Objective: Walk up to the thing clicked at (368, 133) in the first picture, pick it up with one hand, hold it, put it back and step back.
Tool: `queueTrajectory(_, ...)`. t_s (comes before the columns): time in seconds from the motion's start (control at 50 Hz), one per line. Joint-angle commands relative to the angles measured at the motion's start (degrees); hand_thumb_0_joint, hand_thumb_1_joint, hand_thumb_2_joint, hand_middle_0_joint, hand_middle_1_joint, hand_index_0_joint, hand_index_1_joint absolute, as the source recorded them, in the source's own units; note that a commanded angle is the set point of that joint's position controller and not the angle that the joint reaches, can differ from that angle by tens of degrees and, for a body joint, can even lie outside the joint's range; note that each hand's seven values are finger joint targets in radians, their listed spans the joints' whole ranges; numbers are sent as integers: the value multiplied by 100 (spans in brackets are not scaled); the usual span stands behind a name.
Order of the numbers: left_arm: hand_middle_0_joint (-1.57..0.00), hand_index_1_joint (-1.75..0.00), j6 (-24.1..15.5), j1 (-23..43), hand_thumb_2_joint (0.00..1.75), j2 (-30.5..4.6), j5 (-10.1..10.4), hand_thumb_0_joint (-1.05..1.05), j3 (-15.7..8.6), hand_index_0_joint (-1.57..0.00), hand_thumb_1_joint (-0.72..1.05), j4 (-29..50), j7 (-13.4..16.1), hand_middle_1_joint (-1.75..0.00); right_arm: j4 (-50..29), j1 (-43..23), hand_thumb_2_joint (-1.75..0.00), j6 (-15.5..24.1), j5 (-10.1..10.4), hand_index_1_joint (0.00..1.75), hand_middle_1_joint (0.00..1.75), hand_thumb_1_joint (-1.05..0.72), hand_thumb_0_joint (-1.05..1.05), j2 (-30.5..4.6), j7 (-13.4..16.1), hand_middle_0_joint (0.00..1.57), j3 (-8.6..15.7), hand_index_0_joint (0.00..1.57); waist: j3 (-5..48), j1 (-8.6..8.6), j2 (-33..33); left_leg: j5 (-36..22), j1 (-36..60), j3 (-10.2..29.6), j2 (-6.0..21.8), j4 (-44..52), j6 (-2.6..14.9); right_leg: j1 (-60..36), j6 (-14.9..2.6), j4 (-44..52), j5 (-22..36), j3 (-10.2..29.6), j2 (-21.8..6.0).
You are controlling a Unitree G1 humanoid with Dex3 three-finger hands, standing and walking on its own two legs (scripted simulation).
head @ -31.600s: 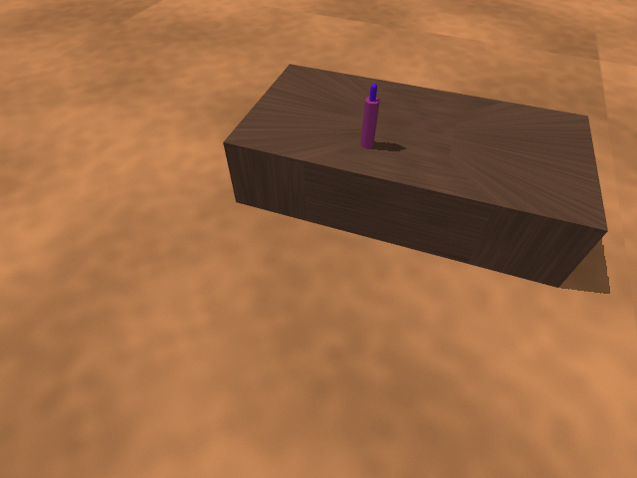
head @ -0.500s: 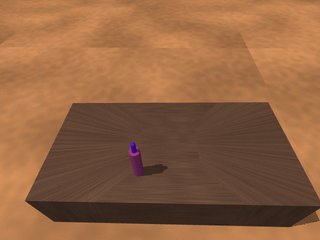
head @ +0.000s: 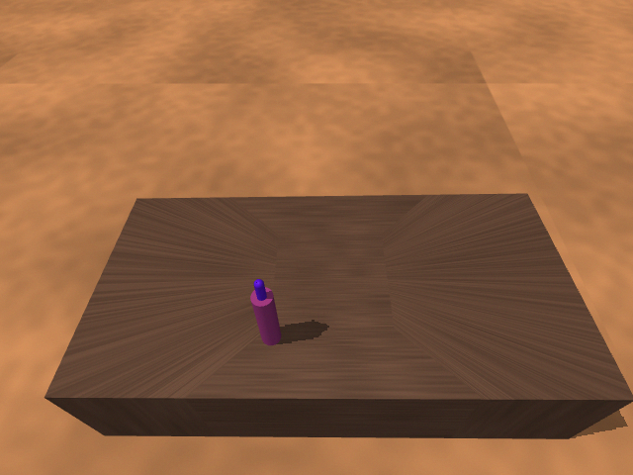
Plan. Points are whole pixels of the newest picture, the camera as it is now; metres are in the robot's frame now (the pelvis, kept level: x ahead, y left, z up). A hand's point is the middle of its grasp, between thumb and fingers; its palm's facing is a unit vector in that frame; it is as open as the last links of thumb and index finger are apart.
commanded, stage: home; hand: left
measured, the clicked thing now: (265, 311) +0.52 +0.14 -0.32
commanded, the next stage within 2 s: stand in 0.02 s
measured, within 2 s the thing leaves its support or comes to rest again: neither
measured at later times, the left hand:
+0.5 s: hand out of the picture +0.08 +0.26 -0.15, palm faces +0.00 -0.93 -0.36, open 11.2 cm
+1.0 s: hand out of the picture +0.08 +0.25 -0.15, palm faces +0.00 -0.94 -0.35, open 7.4 cm
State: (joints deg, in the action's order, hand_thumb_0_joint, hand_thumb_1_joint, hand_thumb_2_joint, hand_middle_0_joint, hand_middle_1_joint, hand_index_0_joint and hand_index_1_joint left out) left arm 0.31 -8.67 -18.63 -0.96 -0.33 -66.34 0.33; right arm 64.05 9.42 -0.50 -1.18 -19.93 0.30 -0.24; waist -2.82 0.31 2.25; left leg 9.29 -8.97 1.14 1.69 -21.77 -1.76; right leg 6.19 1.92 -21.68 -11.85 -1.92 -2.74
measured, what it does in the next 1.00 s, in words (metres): stands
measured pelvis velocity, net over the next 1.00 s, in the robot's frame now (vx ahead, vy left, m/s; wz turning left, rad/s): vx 0.01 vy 0.00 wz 0.00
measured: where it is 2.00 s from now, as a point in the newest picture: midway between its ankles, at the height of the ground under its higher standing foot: outside the picture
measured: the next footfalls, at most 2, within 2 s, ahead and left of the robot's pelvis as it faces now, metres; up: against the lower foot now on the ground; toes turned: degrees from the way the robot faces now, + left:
none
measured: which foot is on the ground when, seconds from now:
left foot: down 0.00-1.00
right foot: down 0.00-1.00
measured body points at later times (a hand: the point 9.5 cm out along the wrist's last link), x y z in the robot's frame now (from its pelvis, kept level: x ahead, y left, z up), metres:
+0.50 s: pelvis +0.01 +0.00 +0.00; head +0.01 -0.01 +0.45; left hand +0.08 +0.30 -0.13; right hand +0.09 -0.30 -0.14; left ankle +0.03 +0.14 -0.74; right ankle +0.00 -0.14 -0.74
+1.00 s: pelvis +0.01 +0.00 +0.00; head +0.02 -0.01 +0.45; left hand +0.08 +0.30 -0.13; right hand +0.09 -0.30 -0.14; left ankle +0.03 +0.14 -0.74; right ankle +0.00 -0.14 -0.74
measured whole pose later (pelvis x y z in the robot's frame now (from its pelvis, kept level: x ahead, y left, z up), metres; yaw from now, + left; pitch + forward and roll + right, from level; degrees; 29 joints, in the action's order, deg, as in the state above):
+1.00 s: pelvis +0.01 +0.00 +0.00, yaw +0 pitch -3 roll +0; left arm 0.0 -6.8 -19.2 -0.8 -0.9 -65.3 -0.1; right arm 64.9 6.6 0.1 -1.0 -20.0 0.0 0.0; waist -2.8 0.2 1.2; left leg 9.5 -7.4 0.8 1.7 -19.8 -1.7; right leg 4.5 2.0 -19.3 -11.7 -1.8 -2.8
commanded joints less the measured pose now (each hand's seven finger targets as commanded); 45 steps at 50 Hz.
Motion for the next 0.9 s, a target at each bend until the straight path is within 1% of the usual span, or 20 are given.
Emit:
queueTrajectory(0.0,-4,-4,-111,263,3,-1267,-4,0,-214,-5,-60,285,88,-4,-336,-260,-90,131,28,30,30,-90,0,-1123,105,20,168,20,194,-3,-168,-286,-2,468,484,526,204,22,-221,463,424,425,-459)
queueTrajectory(0.02,-5,-4,-109,242,3,-1240,-2,0,-211,-5,-59,265,92,-4,-331,-286,-90,138,39,30,30,-90,0,-1165,101,20,177,20,228,2,-166,-414,60,472,495,511,207,2,-216,466,474,413,-466)
queueTrajectory(0.04,-5,-4,-112,268,3,-1240,-3,0,-208,-5,-60,263,96,-4,-327,-303,-90,128,38,30,30,-90,0,-1141,100,20,175,20,168,-4,-217,-325,42,462,468,523,190,94,-196,511,352,405,-455)
queueTrajectory(0.06,-4,-4,-116,312,2,-1272,-7,0,-220,-5,-61,289,96,-4,-327,-277,-90,131,32,30,30,-90,0,-1141,103,20,174,20,211,-14,-225,-458,57,441,487,495,202,14,-199,504,517,412,-469)
queueTrajectory(0.1,-4,-4,-103,317,2,-1250,-3,0,-215,-5,-60,261,88,-4,-297,-321,-90,128,31,30,30,-90,0,-1182,109,20,189,20,137,-24,-171,-221,39,454,471,538,188,97,-201,544,313,409,-456)
queueTrajectory(0.14,-20,-20,-107,318,18,-1255,-1,0,-218,-20,-44,266,87,-20,-290,-329,-90,119,35,30,30,-90,0,-1159,95,20,184,20,150,-17,-203,-204,36,466,469,561,187,76,-196,561,266,395,-462)
queueTrajectory(0.16,-20,-28,-106,344,26,-1254,-6,0,-221,-20,-36,270,87,-28,-305,-373,-90,125,35,30,30,-90,0,-1158,92,20,193,20,156,-23,-240,-268,64,448,476,531,195,79,-204,578,315,401,-471)
queueTrajectory(0.18,-20,-30,-120,350,34,-1264,-2,0,-220,-20,-28,275,84,-30,-302,-395,-90,132,41,30,30,-90,0,-1168,87,20,198,20,184,-18,-236,-298,123,450,477,522,188,108,-205,604,282,432,-483)
queueTrajectory(0.32,-20,-30,-131,413,90,-1278,12,0,-244,-20,28,328,75,-30,-289,-473,-90,172,32,30,30,-90,0,-1199,92,20,202,20,347,5,-151,-884,254,416,529,496,190,-82,-209,533,827,416,-506)
queueTrajectory(0.36,-20,-30,-119,451,90,-1264,-2,0,-247,-20,44,336,76,-30,-273,-460,-90,153,31,30,30,-90,0,-1203,93,20,206,20,256,-12,-137,-545,115,411,510,560,181,-49,-197,575,574,392,-491)
queueTrajectory(0.44,-20,-30,-125,438,90,-1293,7,0,-256,-20,76,326,71,-30,-284,-533,-90,151,30,30,30,-90,0,-1211,89,20,222,20,375,-4,-197,-607,267,401,534,491,211,-48,-218,595,618,417,-514)
queueTrajectory(0.48,-20,-30,-126,444,90,-1285,2,0,-249,-20,90,336,67,-30,-270,-477,-90,154,37,30,30,-90,0,-1152,76,20,211,20,253,-36,-251,-529,167,412,498,577,171,-16,-214,601,504,384,-491)
queueTrajectory(0.5,-20,-30,-135,469,90,-1294,7,0,-254,-20,90,343,67,-30,-270,-506,-90,162,39,30,30,-90,0,-1192,75,20,218,20,314,-32,-218,-641,224,405,530,521,191,-65,-222,589,608,418,-511)
queueTrajectory(0.54,-20,-30,-119,444,90,-1287,12,0,-252,-20,90,335,60,-30,-253,-508,-90,152,37,30,30,-90,0,-1162,77,20,208,20,225,-26,-185,-444,146,407,498,588,167,1,-225,602,456,399,-496)
queueTrajectory(0.62,-20,-30,-139,461,90,-1323,10,0,-269,-20,90,370,64,-30,-287,-547,-90,167,34,30,30,-90,0,-1176,71,20,221,20,379,-19,-241,-711,255,398,531,515,199,-89,-236,578,688,410,-519)
queueTrajectory(0.68,-20,-30,-139,469,90,-1322,14,0,-274,-20,90,377,59,-30,-264,-457,-90,162,39,30,30,-90,0,-1177,71,20,211,20,340,-52,-235,-684,157,387,521,545,200,-129,-230,589,727,426,-527)
queueTrajectory(0.72,-20,-30,-139,412,90,-1261,13,0,-254,-20,90,370,50,-30,-273,-530,-90,170,42,30,30,-90,0,-1221,69,20,217,20,297,-13,-139,-634,169,407,529,545,194,-117,-214,599,655,405,-511)
queueTrajectory(0.78,-20,-30,-144,440,90,-1303,7,0,-268,-20,90,391,60,-30,-273,-512,-90,161,38,30,30,-90,0,-1196,68,20,218,20,416,-19,-231,-841,279,399,548,480,207,-163,-227,564,839,403,-534)
queueTrajectory(0.86,-20,-30,-145,457,90,-1330,12,0,-272,-20,90,420,49,-30,-271,-499,-90,163,42,30,30,-90,0,-1171,64,20,209,20,340,-36,-217,-769,237,382,529,512,191,-104,-233,591,781,419,-523)
queueTrajectory(0.88,-20,-30,-148,416,90,-1284,16,0,-257,-20,90,414,48,-30,-257,-504,-90,160,46,30,30,-90,0,-1205,61,20,208,20,302,-24,-169,-628,216,385,531,512,203,-86,-221,628,679,416,-520)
